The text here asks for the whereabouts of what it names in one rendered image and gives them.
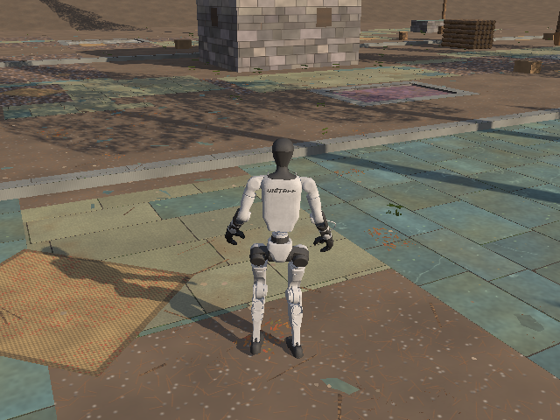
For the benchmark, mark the left robot upper arm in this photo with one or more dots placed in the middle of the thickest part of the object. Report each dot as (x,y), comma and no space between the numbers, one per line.
(254,184)

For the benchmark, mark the left robot forearm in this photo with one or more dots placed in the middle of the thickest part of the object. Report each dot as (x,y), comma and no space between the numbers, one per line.
(235,224)

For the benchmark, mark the robot left hand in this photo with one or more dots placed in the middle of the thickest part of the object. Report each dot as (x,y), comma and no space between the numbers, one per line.
(229,236)

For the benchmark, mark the right robot forearm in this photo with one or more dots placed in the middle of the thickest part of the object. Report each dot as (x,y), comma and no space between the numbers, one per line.
(324,229)

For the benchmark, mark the right robot upper arm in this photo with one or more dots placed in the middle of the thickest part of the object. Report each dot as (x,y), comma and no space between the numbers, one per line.
(309,186)

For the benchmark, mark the robot right hand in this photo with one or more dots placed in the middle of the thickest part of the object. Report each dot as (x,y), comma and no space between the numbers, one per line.
(329,243)

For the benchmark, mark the left robot shin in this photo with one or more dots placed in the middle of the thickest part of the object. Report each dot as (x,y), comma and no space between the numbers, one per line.
(257,311)

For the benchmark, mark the humanoid robot head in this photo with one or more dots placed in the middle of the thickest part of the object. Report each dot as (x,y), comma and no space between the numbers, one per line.
(282,150)

